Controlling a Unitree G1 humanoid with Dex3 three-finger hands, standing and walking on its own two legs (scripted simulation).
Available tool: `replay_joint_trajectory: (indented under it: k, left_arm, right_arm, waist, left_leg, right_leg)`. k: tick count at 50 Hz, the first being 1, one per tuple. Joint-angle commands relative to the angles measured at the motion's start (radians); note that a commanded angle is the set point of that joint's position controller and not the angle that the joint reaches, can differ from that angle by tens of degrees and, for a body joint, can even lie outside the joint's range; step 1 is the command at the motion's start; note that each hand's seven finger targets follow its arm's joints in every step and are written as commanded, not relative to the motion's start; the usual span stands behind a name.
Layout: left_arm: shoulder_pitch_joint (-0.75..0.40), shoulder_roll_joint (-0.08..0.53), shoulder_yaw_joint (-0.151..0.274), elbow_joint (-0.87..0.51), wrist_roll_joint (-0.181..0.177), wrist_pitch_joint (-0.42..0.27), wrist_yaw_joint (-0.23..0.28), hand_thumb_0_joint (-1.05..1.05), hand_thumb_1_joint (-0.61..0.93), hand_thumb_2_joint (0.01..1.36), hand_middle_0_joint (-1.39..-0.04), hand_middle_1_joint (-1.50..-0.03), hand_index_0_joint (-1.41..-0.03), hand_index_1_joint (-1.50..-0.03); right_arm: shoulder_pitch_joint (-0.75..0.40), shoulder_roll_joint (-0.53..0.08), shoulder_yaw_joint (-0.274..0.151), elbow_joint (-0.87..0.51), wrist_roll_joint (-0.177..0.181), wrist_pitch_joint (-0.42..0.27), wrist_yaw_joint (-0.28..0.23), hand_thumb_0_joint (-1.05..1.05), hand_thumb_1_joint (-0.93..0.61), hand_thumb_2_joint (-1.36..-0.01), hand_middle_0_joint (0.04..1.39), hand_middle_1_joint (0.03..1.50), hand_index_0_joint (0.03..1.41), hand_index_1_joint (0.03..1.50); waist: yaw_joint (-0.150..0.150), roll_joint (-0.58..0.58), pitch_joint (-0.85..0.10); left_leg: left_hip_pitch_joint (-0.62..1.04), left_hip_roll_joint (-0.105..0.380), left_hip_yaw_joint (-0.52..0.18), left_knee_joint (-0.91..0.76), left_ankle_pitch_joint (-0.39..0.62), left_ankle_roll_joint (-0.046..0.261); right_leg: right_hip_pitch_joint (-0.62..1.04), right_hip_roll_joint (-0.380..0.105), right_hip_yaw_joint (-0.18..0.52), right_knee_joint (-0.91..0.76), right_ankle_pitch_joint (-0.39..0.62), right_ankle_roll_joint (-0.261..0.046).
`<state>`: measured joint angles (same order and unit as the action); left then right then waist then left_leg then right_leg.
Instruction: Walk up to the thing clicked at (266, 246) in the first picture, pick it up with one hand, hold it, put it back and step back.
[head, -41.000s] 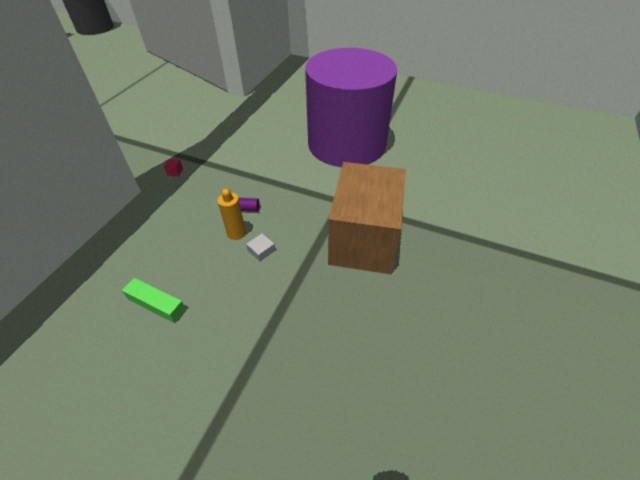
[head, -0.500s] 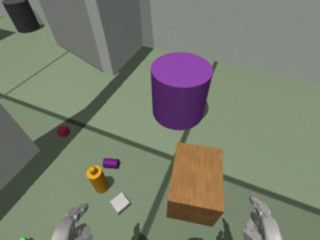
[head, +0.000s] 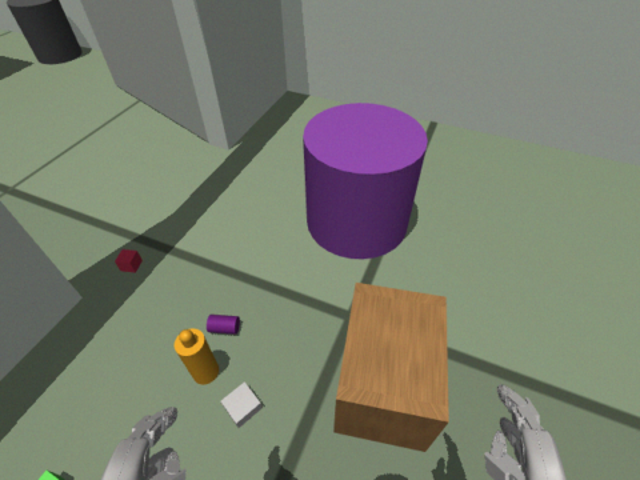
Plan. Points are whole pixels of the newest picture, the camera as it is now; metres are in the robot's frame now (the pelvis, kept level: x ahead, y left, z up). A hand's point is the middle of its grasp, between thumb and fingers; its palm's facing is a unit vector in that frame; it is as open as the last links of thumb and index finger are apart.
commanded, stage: home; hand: left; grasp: from above
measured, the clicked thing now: (241, 404) +0.46 +0.24 -0.69
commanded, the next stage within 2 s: stand in 0.74 s
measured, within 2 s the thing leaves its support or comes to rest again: neither
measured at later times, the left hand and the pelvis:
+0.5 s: hand (183, 471) +0.17 +0.18 -0.05, palm faces +0.03 -0.98 -0.21, open 7.4 cm; pelvis +0.01 +0.00 +0.00, yaw +0 degrees
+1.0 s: hand out of the picture +0.16 +0.22 -0.08, palm faces +0.01 -0.95 -0.32, open 7.4 cm; pelvis +0.00 +0.00 +0.02, yaw +0 degrees
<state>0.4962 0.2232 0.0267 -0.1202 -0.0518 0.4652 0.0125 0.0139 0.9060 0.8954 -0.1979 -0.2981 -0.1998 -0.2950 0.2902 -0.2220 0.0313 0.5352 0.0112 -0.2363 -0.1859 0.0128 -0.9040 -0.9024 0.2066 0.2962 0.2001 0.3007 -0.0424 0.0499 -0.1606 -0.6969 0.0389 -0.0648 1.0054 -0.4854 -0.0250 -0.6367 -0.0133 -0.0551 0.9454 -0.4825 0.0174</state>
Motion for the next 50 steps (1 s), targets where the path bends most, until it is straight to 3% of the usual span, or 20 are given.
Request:
replay_joint_trajectory:
  k: [1, 8, 11, 16, 20, 23, 25, 28, 29, 30, 34, 36, 37, 41, 42, 43, 44, 45, 47, 50]
  left_arm:
    - [-0.013, 0.095, 0.062, -0.184, 0.002, -0.058, 0.012, 0.0, 0.9, 0.9, -0.2, -0.3, -0.2, -0.3]
    - [0.007, 0.092, 0.057, -0.178, 0.006, -0.057, 0.013, 0.0, 0.9, 0.9, -0.2, -0.3, -0.2, -0.3]
    - [-0.026, 0.117, 0.074, -0.218, 0.006, -0.059, 0.014, 0.0, 0.9, 0.9, -0.2, -0.3, -0.2, -0.3]
    - [-0.004, 0.091, 0.052, -0.191, 0.004, -0.052, 0.012, 0.0, 0.9, 0.9, -0.2, -0.3, -0.2, -0.3]
    - [-0.023, 0.119, 0.074, -0.23, 0.005, -0.059, 0.015, 0.0, 0.9, 0.9, -0.2, -0.3, -0.2, -0.3]
    - [0.011, 0.087, 0.053, -0.183, 0.004, -0.054, 0.013, 0.0, 0.9, 0.9, -0.2, -0.3, -0.2, -0.3]
    - [-0.022, 0.121, 0.08, -0.228, -0.001, -0.058, 0.016, 0.0, 0.9, 0.9, -0.2, -0.3, -0.2, -0.3]
    - [-0.024, 0.113, 0.064, -0.217, 0.004, -0.057, 0.015, 0.0, 0.9, 0.9, -0.2, -0.3, -0.2, -0.3]
    - [-0.007, 0.119, 0.079, -0.205, 0.004, -0.055, 0.018, 0.0, 0.9, 0.9, -0.2, -0.3, -0.2, -0.299]
    - [-0.001, 0.094, 0.051, -0.197, 0.004, -0.053, 0.015, 0.0, 0.9, 0.9, -0.2, -0.3, -0.2, -0.3]
    - [-0.013, 0.118, 0.073, -0.224, 0.005, -0.052, 0.017, 0.0, 0.9, 0.9, -0.2, -0.3, -0.2, -0.3]
    - [-0.012, 0.104, 0.057, -0.221, 0.004, -0.053, 0.015, 0.0, 0.9, 0.9, -0.2, -0.3, -0.2, -0.3]
    - [-0.006, 0.119, 0.076, -0.221, 0.005, -0.052, 0.018, 0.0, 0.9, 0.9, -0.2, -0.299, -0.2, -0.299]
    - [-0.007, 0.114, 0.071, -0.234, 0.005, -0.055, 0.02, 0.0, 0.9, 0.9, -0.2, -0.299, -0.2, -0.299]
    - [-0.293, 0.182, 0.06, 0.117, 0.122, -0.268, 0.057, 0.0, 0.9, 0.9, -0.2, -0.301, -0.2, -0.3]
    - [-0.206, 0.204, 0.084, 0.31, 0.127, -0.338, 0.05, 0.0, 0.9, 0.9, -0.2, -0.3, -0.2, -0.301]
    - [-0.205, 0.222, 0.082, 0.353, 0.13, -0.373, 0.046, 0.0, 0.9, 0.9, -0.2, -0.3, -0.2, -0.301]
    - [-0.229, 0.215, 0.071, 0.375, 0.122, -0.393, 0.037, 0.0, 0.9, 0.9, -0.2, -0.3, -0.2, -0.301]
    - [-0.25, 0.218, 0.061, 0.453, 0.116, -0.42, 0.031, 0.0, 0.9, 0.9, -0.2, -0.3, -0.2, -0.301]
    - [-0.27, 0.202, 0.07, 0.578, 0.1, -0.432, 0.03, 0.0, 0.9, 0.9, -0.2, -0.3, -0.2, -0.301]
  right_arm:
    - [-0.074, -0.118, -0.053, -0.161, -0.004, -0.063, -0.012, 0.0, -0.901, -0.899, 0.2, 0.299, 0.2, 0.299]
    - [-0.067, -0.118, -0.056, -0.159, -0.006, -0.06, -0.012, 0.0, -0.901, -0.899, 0.2, 0.299, 0.2, 0.299]
    - [-0.069, -0.122, -0.059, -0.152, -0.007, -0.057, -0.01, 0.0, -0.901, -0.899, 0.2, 0.299, 0.2, 0.299]
    - [-0.072, -0.117, -0.055, -0.16, -0.004, -0.055, -0.009, 0.0, -0.901, -0.899, 0.2, 0.299, 0.2, 0.299]
    - [-0.063, -0.123, -0.062, -0.155, -0.006, -0.054, -0.008, 0.0, -0.901, -0.899, 0.2, 0.299, 0.2, 0.299]
    - [-0.067, -0.118, -0.058, -0.161, -0.004, -0.053, -0.006, 0.0, -0.901, -0.899, 0.2, 0.299, 0.2, 0.299]
    - [-0.064, -0.121, -0.06, -0.16, -0.005, -0.05, -0.008, 0.0, -0.901, -0.899, 0.2, 0.299, 0.2, 0.299]
    - [-0.063, -0.121, -0.058, -0.161, -0.005, -0.05, -0.008, 0.0, -0.901, -0.899, 0.2, 0.299, 0.2, 0.299]
    - [-0.061, -0.12, -0.061, -0.16, -0.005, -0.05, -0.009, 0.0, -0.901, -0.9, 0.2, 0.299, 0.2, 0.299]
    - [-0.065, -0.119, -0.058, -0.163, -0.004, -0.05, -0.009, 0.0, -0.901, -0.899, 0.2, 0.299, 0.2, 0.299]
    - [-0.068, -0.122, -0.062, -0.165, -0.004, -0.046, -0.007, 0.0, -0.901, -0.899, 0.2, 0.299, 0.2, 0.299]
    - [-0.066, -0.118, -0.058, -0.166, -0.004, -0.046, -0.006, 0.0, -0.901, -0.899, 0.2, 0.299, 0.2, 0.299]
    - [-0.064, -0.12, -0.062, -0.162, -0.004, -0.045, -0.007, 0.0, -0.9, -0.9, 0.2, 0.299, 0.2, 0.299]
    - [-0.061, -0.118, -0.061, -0.164, -0.005, -0.044, -0.006, 0.0, -0.901, -0.9, 0.2, 0.299, 0.2, 0.299]
    - [-0.12, -0.236, -0.093, 0.093, -0.122, 0.061, 0.054, 0.0, -0.902, -0.899, 0.199, 0.299, 0.199, 0.299]
    - [-0.128, -0.238, -0.109, 0.107, -0.123, 0.1, 0.084, 0.0, -0.9, -0.9, 0.2, 0.3, 0.2, 0.3]
    - [-0.125, -0.239, -0.108, 0.103, -0.126, 0.116, 0.101, 0.0, -0.9, -0.9, 0.2, 0.3, 0.2, 0.3]
    - [-0.109, -0.236, -0.102, 0.095, -0.13, 0.127, 0.113, 0.0, -0.9, -0.9, 0.2, 0.3, 0.2, 0.3]
    - [-0.113, -0.213, -0.099, 0.135, -0.081, 0.134, 0.147, 0.0, -0.9, -0.9, 0.2, 0.3, 0.2, 0.3]
    - [-0.153, -0.222, -0.114, 0.178, -0.058, 0.148, 0.167, 0.0, -0.9, -0.9, 0.2, 0.3, 0.2, 0.3]
  waist:
    - [0.004, -0.013, -0.065]
    - [0.002, -0.016, -0.088]
    - [0.005, 0.014, -0.078]
    - [0.005, 0.004, -0.074]
    - [0.0, 0.012, -0.099]
    - [0.002, -0.009, -0.093]
    - [0.005, -0.007, -0.105]
    - [-0.005, -0.015, -0.085]
    - [0.001, -0.019, -0.087]
    - [-0.004, -0.025, -0.087]
    - [0.003, -0.005, -0.077]
    - [-0.004, 0.008, -0.094]
    - [0.002, -0.001, -0.086]
    - [0.005, 0.012, -0.097]
    - [0.086, -0.067, 0.144]
    - [0.08, -0.131, 0.058]
    - [0.061, -0.157, 0.041]
    - [0.041, -0.083, 0.071]
    - [0.065, -0.003, 0.026]
    - [0.084, -0.047, 0.034]
  left_leg:
    - [0.095, -0.036, 0.027, -0.156, 0.194, 0.035]
    - [0.108, -0.037, 0.031, -0.141, 0.244, 0.035]
    - [0.111, -0.032, 0.023, -0.156, 0.231, 0.031]
    - [0.105, -0.033, 0.021, -0.153, 0.24, 0.032]
    - [0.124, -0.03, 0.022, -0.151, 0.255, 0.03]
    - [0.116, -0.029, 0.02, -0.143, 0.281, 0.031]
    - [0.118, -0.034, 0.027, -0.136, 0.276, 0.035]
    - [0.109, -0.036, 0.033, -0.133, 0.251, 0.038]
    - [0.11, -0.036, 0.036, -0.128, 0.259, 0.037]
    - [0.109, -0.036, 0.034, -0.133, 0.258, 0.038]
    - [0.101, -0.035, 0.029, -0.146, 0.225, 0.035]
    - [0.114, -0.033, 0.026, -0.146, 0.243, 0.033]
    - [0.111, -0.032, 0.027, -0.143, 0.245, 0.033]
    - [0.119, -0.031, 0.025, -0.135, 0.294, 0.03]
    - [0.104, -0.008, -0.014, -0.224, 0.455, 0.077]
    - [0.165, -0.017, 0.021, -0.219, 0.451, 0.09]
    - [0.204, -0.015, 0.02, -0.222, 0.424, 0.092]
    - [0.22, -0.013, 0.004, -0.255, 0.406, 0.094]
    - [0.298, -0.009, -0.018, -0.303, 0.406, 0.101]
    - [0.341, -0.001, -0.031, -0.333, 0.396, 0.088]
  right_leg:
    - [0.027, 0.034, -0.016, -0.154, 0.185, -0.012]
    - [0.042, 0.033, -0.014, -0.149, 0.235, -0.01]
    - [0.036, 0.036, -0.02, -0.141, 0.216, -0.014]
    - [0.038, 0.035, -0.021, -0.141, 0.226, -0.014]
    - [0.043, 0.037, -0.02, -0.133, 0.235, -0.016]
    - [0.045, 0.036, -0.022, -0.132, 0.259, -0.015]
    - [0.054, 0.032, -0.016, -0.14, 0.265, -0.011]
    - [0.041, 0.03, -0.011, -0.149, 0.248, -0.008]
    - [0.045, 0.029, -0.009, -0.15, 0.256, -0.007]
    - [0.046, 0.03, -0.012, -0.147, 0.254, -0.008]
    - [0.038, 0.033, -0.016, -0.146, 0.218, -0.012]
    - [0.041, 0.034, -0.017, -0.141, 0.232, -0.013]
    - [0.042, 0.034, -0.018, -0.14, 0.233, -0.013]
    - [0.051, 0.034, -0.021, -0.128, 0.275, -0.014]
    - [0.254, -0.05, 0.036, -0.191, 0.231, -0.041]
    - [0.285, -0.066, 0.107, -0.222, 0.224, -0.078]
    - [0.266, -0.084, 0.153, -0.236, 0.246, -0.098]
    - [0.228, -0.062, 0.132, -0.231, 0.283, -0.089]
    - [0.297, -0.071, 0.099, -0.216, 0.305, -0.062]
    - [0.3, -0.066, 0.09, -0.264, 0.289, -0.047]
